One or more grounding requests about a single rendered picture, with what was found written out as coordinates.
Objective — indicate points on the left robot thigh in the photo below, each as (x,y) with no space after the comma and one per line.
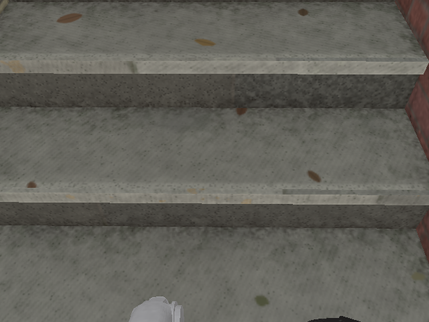
(158,311)

